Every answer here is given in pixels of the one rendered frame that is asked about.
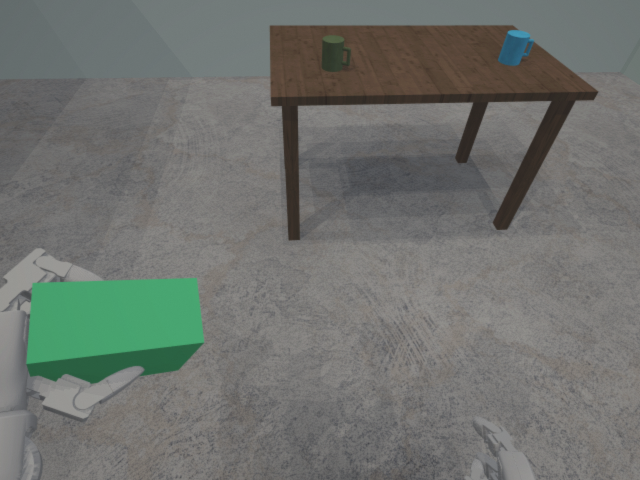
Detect table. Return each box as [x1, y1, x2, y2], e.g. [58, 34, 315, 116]
[270, 25, 598, 240]

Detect sponge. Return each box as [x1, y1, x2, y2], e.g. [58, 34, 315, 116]
[26, 278, 204, 384]

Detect left robot forearm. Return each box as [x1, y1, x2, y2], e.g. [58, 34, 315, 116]
[0, 410, 43, 480]

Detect robot left hand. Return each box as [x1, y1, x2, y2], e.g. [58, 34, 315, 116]
[0, 248, 145, 422]

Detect robot right hand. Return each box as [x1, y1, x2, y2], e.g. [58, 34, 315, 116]
[464, 416, 536, 480]

